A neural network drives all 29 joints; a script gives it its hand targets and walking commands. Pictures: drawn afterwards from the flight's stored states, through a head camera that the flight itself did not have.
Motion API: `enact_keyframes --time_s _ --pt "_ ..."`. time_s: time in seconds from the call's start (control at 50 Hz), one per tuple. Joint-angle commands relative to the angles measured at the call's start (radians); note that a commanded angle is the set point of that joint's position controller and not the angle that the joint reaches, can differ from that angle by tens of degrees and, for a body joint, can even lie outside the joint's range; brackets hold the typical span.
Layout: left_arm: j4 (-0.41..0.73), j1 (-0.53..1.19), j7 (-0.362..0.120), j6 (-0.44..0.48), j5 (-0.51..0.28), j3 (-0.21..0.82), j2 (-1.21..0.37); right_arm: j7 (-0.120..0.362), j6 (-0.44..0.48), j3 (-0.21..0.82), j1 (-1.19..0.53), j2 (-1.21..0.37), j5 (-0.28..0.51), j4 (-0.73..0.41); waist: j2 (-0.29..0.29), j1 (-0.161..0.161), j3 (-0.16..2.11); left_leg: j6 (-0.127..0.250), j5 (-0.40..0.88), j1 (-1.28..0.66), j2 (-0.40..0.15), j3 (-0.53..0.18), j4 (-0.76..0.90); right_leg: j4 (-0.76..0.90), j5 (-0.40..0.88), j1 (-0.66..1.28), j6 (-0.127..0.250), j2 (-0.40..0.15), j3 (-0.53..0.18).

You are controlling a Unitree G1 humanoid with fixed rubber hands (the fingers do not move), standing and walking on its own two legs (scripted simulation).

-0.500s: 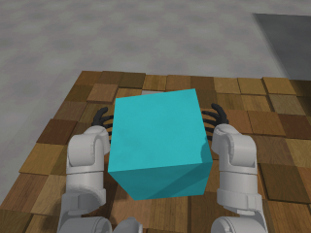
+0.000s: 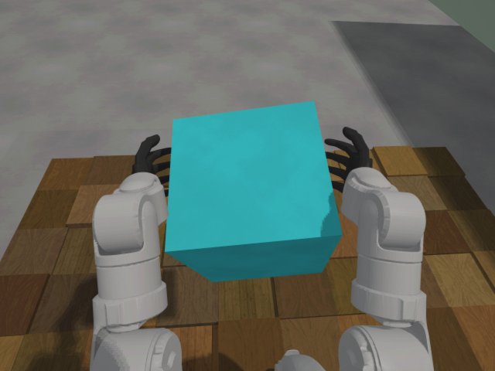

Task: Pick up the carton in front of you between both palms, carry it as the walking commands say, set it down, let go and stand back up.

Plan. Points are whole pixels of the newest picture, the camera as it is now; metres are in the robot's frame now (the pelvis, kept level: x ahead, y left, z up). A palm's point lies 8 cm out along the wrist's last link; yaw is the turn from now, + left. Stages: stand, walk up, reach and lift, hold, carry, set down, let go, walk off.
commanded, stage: carry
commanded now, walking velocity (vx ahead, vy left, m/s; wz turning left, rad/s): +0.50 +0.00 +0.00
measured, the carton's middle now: (255, 204) +0.37 -0.03 +0.06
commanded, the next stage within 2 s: none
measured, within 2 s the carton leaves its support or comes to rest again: neither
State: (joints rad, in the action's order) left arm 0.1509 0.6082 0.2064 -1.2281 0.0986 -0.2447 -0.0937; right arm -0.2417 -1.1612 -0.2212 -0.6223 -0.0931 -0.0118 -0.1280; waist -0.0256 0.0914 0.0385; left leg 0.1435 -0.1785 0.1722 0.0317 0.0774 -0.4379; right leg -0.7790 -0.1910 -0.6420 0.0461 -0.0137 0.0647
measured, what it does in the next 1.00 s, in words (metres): walks ahead: right foot, then left foot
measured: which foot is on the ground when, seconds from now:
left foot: down 0.00-0.14, up 0.16-0.54, down 0.56-1.00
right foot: up 0.00-0.08, down 0.10-0.58, up 0.60-0.98, down 1.00-1.00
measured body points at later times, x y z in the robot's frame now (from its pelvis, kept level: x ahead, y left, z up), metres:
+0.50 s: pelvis +0.35 -0.02 +0.00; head +0.40 -0.02 +0.45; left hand +0.70 +0.17 +0.11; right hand +0.73 -0.13 +0.11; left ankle +0.49 +0.09 -0.71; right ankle +0.21 -0.11 -0.73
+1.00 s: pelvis +0.70 -0.01 -0.03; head +0.69 +0.00 +0.42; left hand +1.06 +0.15 +0.13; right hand +1.07 -0.15 +0.13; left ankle +0.53 +0.07 -0.72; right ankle +0.83 -0.09 -0.75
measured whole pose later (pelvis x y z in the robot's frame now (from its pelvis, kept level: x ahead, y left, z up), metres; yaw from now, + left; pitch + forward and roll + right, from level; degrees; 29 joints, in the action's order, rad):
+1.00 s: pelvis +0.70 -0.01 -0.03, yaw +5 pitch +4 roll +1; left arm -0.02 0.71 0.21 -1.27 0.15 -0.27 -0.09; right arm -0.20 -1.21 -0.26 -0.67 -0.08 -0.05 0.00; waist 0.03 0.08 0.11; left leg 0.04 -0.49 0.16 0.03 0.09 -0.72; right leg -0.53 -0.06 -0.54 0.12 -0.02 0.08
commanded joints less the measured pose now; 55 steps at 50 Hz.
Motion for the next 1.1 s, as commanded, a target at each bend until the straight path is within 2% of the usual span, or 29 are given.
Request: enact_keyframes --time_s 0.0,0.04,0.06,0.08,0.1,0.12,0.14,0.18,0.24,0.28,0.36,0.42,0.48,0.5,0.52,0.54,0.58,0.62,0.66,0.72,0.82,0.86,0.9,0.92,0.94,0.96,1.0,1.02,1.08 --pt "-0.039 0.678 -0.119 -0.013 -0.282 0.585 -0.724 0.211 -0.081 0.616 -0.614 -0.817 0.358 0.062 -0.073 0.022 0.281 0.045 0.662 -0.355 -0.197 -0.183 0.042 0.171 0.108 -0.066 0.006 0.052 0.073" --pt "-0.064 0.695 -0.126 -0.03 -0.301 0.573 -0.734 0.204 -0.091 0.599 -0.668 -0.804 0.349 0.05 -0.107 -0.046 0.348 0.0 0.844 -0.248 -0.144 -0.063 -0.117 0.322 0.166 0.234 0.033 0.101 0.138" --pt "-0.083 0.701 -0.129 -0.039 -0.309 0.554 -0.734 0.198 -0.099 0.586 -0.677 -0.797 0.347 0.068 -0.081 -0.109 0.422 -0.05 0.758 -0.06 -0.121 -0.027 -0.287 0.35 0.222 0.535 0.081 0.044 0.06" --pt "-0.103 0.686 -0.13 -0.044 -0.314 0.535 -0.733 0.192 -0.109 0.569 -0.685 -0.804 0.34 0.075 0.12 -0.161 0.53 -0.103 0.284 0.256 -0.063 -0.032 -0.583 0.285 0.382 0.867 0.191 -0.21 -0.279" --pt "-0.139 0.675 -0.128 -0.051 -0.308 0.533 -0.736 0.19 -0.125 0.545 -0.654 -0.818 0.325 0.133 0.313 -0.166 0.556 -0.103 -0.361 0.544 0.081 -0.082 -0.864 0.284 0.674 1.037 0.331 -0.369 -0.579" --pt "-0.091 0.723 -0.13 -0.043 -0.319 0.55 -0.792 0.193 -0.119 0.541 -0.717 -0.859 0.347 0.066 0.24 -0.189 0.571 -0.08 -0.376 0.648 0.022 -0.162 -0.936 0.255 0.605 1.059 0.35 -0.319 -0.555" --pt "-0.137 0.687 -0.134 -0.043 -0.31 0.53 -0.838 0.197 -0.116 0.538 -0.736 -0.894 0.345 0.099 0.058 -0.205 0.529 -0.067 -0.294 0.642 -0.026 -0.173 -0.846 0.26 0.611 0.987 0.275 -0.248 -0.433" --pt "-0.036 0.81 -0.163 -0.015 -0.397 0.602 -0.96 0.201 -0.081 0.503 -0.761 -0.961 0.301 0.092 -0.005 -0.178 0.5 -0.092 -0.224 0.626 -0.057 -0.152 -0.684 0.32 0.462 0.901 0.195 -0.263 -0.361" --pt "0.019 0.904 -0.187 0.015 -0.453 0.655 -1.011 0.201 -0.068 0.504 -0.693 -0.974 0.225 0.104 0.13 -0.162 0.47 -0.12 -0.206 0.541 -0.08 -0.098 -0.553 0.421 0.268 0.774 0.191 -0.26 -0.355" --pt "-0.015 0.847 -0.199 0.032 -0.454 0.676 -1.027 0.195 -0.049 0.522 -0.611 -0.973 0.172 0.134 0.128 -0.177 0.452 -0.126 -0.141 0.553 -0.085 -0.071 -0.458 0.425 0.346 0.779 0.196 -0.251 -0.302" --pt "-0.074 0.787 -0.236 0.067 -0.473 0.697 -1.047 0.196 -0.001 0.54 -0.566 -0.96 0.117 0.135 0.153 -0.195 0.406 -0.119 0.103 0.421 -0.022 0.034 -0.216 0.373 0.546 0.725 0.118 -0.15 -0.117" --pt "-0.066 0.783 -0.245 0.091 -0.49 0.72 -1.044 0.202 0.021 0.584 -0.562 -0.965 0.133 0.103 0.147 -0.199 0.376 -0.101 0.16 0.395 -0.004 0.062 -0.072 0.334 0.606 0.792 0.104 -0.152 -0.098" --pt "-0.055 0.76 -0.232 0.093 -0.473 0.72 -1.008 0.199 0.019 0.612 -0.558 -0.936 0.166 0.067 0.167 -0.112 0.468 -0.043 0.28 -0.01 0.015 0.097 0.032 0.067 0.708 0.664 0.03 -0.098 0.024" --pt "-0.045 0.745 -0.222 0.087 -0.457 0.713 -0.975 0.198 0.016 0.618 -0.545 -0.917 0.179 0.055 0.075 -0.045 0.521 0.005 0.347 -0.275 -0.105 -0.021 -0.014 -0.101 0.493 0.446 -0.014 -0.083 0.022" --pt "-0.031 0.73 -0.211 0.076 -0.446 0.705 -0.948 0.196 0.013 0.619 -0.54 -0.885 0.193 0.05 -0.13 -0.013 0.584 0.085 0.575 -0.529 -0.315 -0.302 -0.08 -0.335 0.048 0.16 -0.042 -0.014 0.03" --pt "-0.03 0.716 -0.202 0.063 -0.438 0.694 -0.923 0.196 0.006 0.621 -0.533 -0.873 0.212 0.039 -0.247 -0.002 0.635 0.161 0.751 -0.666 -0.422 -0.535 -0.094 -0.559 -0.406 -0.041 -0.043 0.093 -0.018" --pt "0.056 0.751 -0.179 0.056 -0.448 0.694 -0.937 0.187 0.002 0.673 -0.633 -0.914 0.287 -0.069 -0.131 0.014 0.627 0.179 0.643 -0.666 -0.375 -0.511 -0.092 -0.661 -0.364 -0.156 -0.017 0.04 -0.066" --pt "0.1 0.759 -0.15 0.059 -0.415 0.663 -0.889 0.199 -0.002 0.707 -0.703 -0.937 0.372 -0.176 -0.06 -0.012 0.538 0.078 0.501 -0.489 -0.294 -0.368 -0.042 -0.48 -0.268 -0.126 -0.009 -0.002 -0.096" --pt "0.102 0.727 -0.12 0.058 -0.364 0.614 -0.841 0.209 -0.013 0.724 -0.753 -0.912 0.422 -0.227 -0.08 -0.041 0.514 0.054 0.455 -0.398 -0.289 -0.34 -0.009 -0.392 -0.253 -0.091 -0.007 -0.007 -0.063" --pt "0.052 0.633 -0.099 0.035 -0.281 0.579 -0.759 0.213 -0.05 0.684 -0.646 -0.855 0.404 -0.116 -0.108 -0.017 0.488 0.101 0.426 -0.357 -0.285 -0.314 0.019 -0.336 -0.174 -0.124 -0.005 -0.004 -0.024" --pt "-0.061 0.65 -0.125 -0.001 -0.223 0.567 -0.748 0.246 -0.078 0.648 -0.657 -0.862 0.386 0.054 -0.082 0.012 0.352 0.068 0.474 -0.257 -0.238 -0.19 0.034 0.02 0.05 -0.075 -0.006 0.003 0.032" --pt "-0.101 0.663 -0.148 -0.009 -0.247 0.579 -0.785 0.255 -0.079 0.631 -0.656 -0.891 0.369 0.111 -0.103 -0.004 0.325 0.028 0.578 -0.169 -0.204 -0.11 0.023 0.192 0.11 0.111 0.002 0.041 0.086" --pt "-0.152 0.657 -0.167 -0.01 -0.264 0.569 -0.821 0.255 -0.078 0.609 -0.663 -0.92 0.355 0.15 -0.079 -0.084 0.403 -0.04 0.686 -0.053 -0.158 0.017 -0.217 0.274 0.158 0.424 0.04 0.09 0.152" --pt "-0.186 0.625 -0.174 -0.008 -0.271 0.56 -0.837 0.251 -0.076 0.595 -0.672 -0.926 0.341 0.165 -0.026 -0.15 0.47 -0.087 0.474 0.141 -0.117 0.028 -0.424 0.274 0.149 0.678 0.107 -0.009 -0.02" --pt "-0.228 0.571 -0.175 -0.011 -0.261 0.539 -0.823 0.241 -0.08 0.596 -0.617 -0.938 0.319 0.167 0.264 -0.172 0.537 -0.134 -0.038 0.38 0.019 0.035 -0.759 0.319 0.301 0.86 0.225 -0.282 -0.444" --pt "-0.258 0.581 -0.18 -0.005 -0.256 0.536 -0.854 0.239 -0.08 0.553 -0.588 -0.939 0.281 0.231 0.313 -0.153 0.534 -0.114 -0.369 0.532 0.077 -0.06 -0.926 0.405 0.3 0.906 0.3 -0.349 -0.65" --pt "-0.26 0.646 -0.19 0.017 -0.263 0.484 -0.885 0.238 -0.058 0.527 -0.657 -0.977 0.278 0.278 0.115 -0.14 0.419 -0.095 -0.295 0.583 0.003 -0.126 -0.947 0.445 0.136 0.759 0.26 -0.328 -0.637" --pt "-0.18 0.722 -0.192 0.034 -0.3 0.548 -0.946 0.231 -0.041 0.52 -0.665 -1.024 0.259 0.222 0.13 -0.137 0.472 -0.1 -0.282 0.609 -0.048 -0.161 -0.926 0.397 0.065 0.736 0.278 -0.339 -0.617" --pt "-0.173 0.785 -0.232 0.067 -0.42 0.64 -1.088 0.216 0.006 0.541 -0.666 -1.036 0.212 0.173 0.12 -0.121 0.44 -0.133 -0.29 0.516 -0.058 -0.086 -0.674 0.386 0.215 0.625 0.172 -0.218 -0.367"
